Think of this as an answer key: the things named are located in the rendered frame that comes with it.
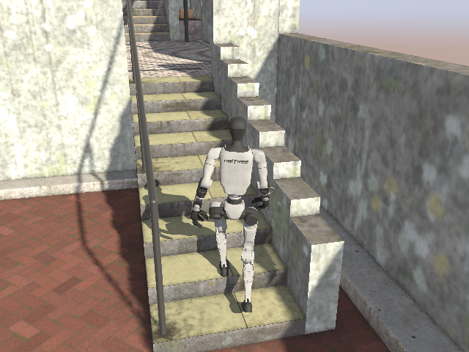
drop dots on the stairs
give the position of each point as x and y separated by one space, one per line
149 20
203 309

